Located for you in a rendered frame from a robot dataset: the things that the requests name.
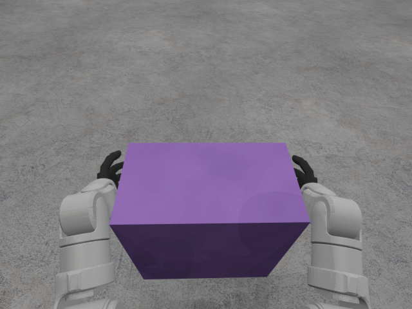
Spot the right robot forearm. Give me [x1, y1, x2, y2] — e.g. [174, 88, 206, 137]
[301, 183, 371, 309]

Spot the robot right hand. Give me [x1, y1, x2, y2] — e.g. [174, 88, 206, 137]
[292, 155, 317, 190]

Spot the carton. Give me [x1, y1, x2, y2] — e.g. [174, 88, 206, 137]
[109, 143, 310, 279]

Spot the left robot forearm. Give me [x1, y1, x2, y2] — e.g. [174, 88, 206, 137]
[53, 178, 117, 309]

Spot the robot left hand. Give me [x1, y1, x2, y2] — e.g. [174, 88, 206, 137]
[97, 151, 124, 189]

